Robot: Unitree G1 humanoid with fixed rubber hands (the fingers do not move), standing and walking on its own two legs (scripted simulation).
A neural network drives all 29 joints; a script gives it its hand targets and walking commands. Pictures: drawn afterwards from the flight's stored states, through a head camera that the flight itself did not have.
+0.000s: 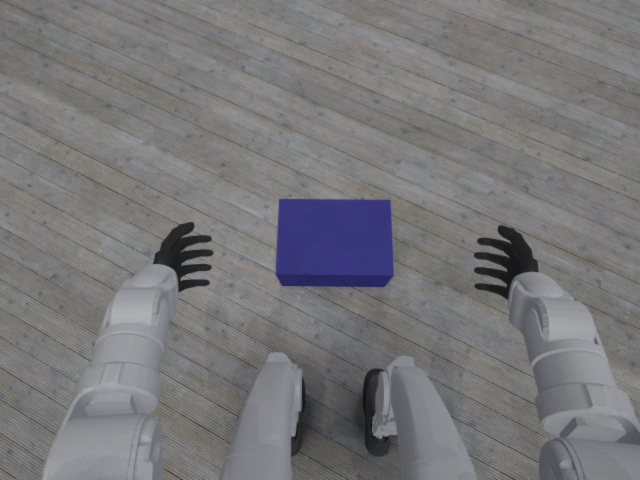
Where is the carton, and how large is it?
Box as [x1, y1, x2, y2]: [276, 199, 393, 286]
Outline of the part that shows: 279,199 276,275 282,285 384,286 393,275 390,200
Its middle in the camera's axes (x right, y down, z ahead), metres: +0.04 +0.01 +1.04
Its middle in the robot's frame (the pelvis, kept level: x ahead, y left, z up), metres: +0.55 +0.01 -0.60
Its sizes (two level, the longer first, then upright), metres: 0.289 0.200 0.157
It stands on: the floor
